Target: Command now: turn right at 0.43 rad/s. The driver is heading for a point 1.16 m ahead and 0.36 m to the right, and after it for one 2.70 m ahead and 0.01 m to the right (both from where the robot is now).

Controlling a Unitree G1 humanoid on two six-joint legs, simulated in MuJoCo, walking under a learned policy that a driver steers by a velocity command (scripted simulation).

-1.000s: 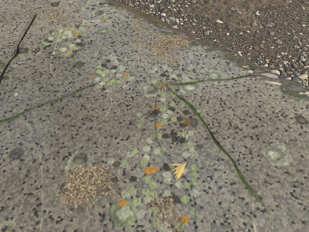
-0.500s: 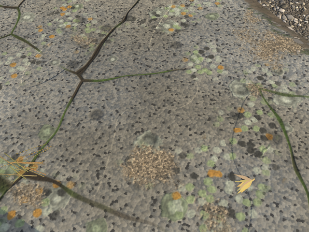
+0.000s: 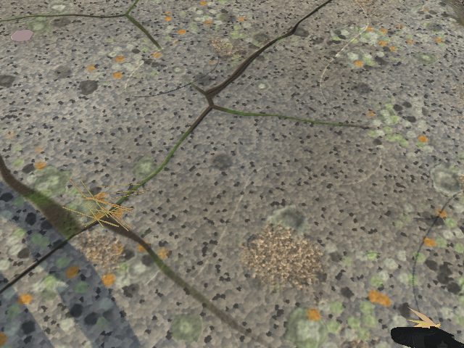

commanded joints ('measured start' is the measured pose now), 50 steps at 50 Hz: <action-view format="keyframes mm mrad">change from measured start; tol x32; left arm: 1 23 115 49 -66 -8 20 30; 15 -36 68 37 -210 -14 24 -41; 19 421 246 112 -30 -15 -6 -12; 50 -205 43 -80 -163 102 -110 -41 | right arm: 1 -18 -156 -60 -44 -4 -20 -25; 34 -209 -145 -17 -48 -14 -64 92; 40 567 -353 -106 175 1 -58 22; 50 353 -207 -67 213 15 -117 33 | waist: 1 -45 200 -77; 16 -5 103 -33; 19 161 -320 -21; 38 -184 -126 -136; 41 -187 402 -306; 50 -54 52 89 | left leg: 1 100 269 -81 -184 410 194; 9 179 345 11 -169 410 205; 16 119 366 22 -278 -381 104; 21 -844 36 -87 818 -253 -64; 35 -310 -14 56 103 222 29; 39 296 -125 60 144 -4 120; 41 542 206 -919 -234 -661 271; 50 -113 63 -526 -402 -160 291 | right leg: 1 -128 -4 21 199 84 26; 18 444 54 -174 -506 106 -258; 20 674 -275 801 -825 -131 -533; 34 458 -105 201 -980 626 -310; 38 542 -126 56 -535 1492 -253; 39 409 -99 10 -222 1446 -235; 41 -174 205 78 457 186 -179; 50 -193 -43 64 -50 337 -70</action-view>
